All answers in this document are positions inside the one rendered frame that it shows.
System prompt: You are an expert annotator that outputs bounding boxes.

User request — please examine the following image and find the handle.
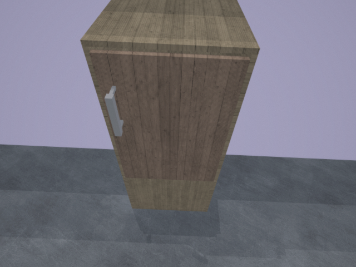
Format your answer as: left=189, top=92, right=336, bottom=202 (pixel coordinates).
left=105, top=86, right=123, bottom=136

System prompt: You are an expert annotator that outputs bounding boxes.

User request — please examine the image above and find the cupboard door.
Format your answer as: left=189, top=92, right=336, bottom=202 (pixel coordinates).
left=89, top=49, right=250, bottom=181

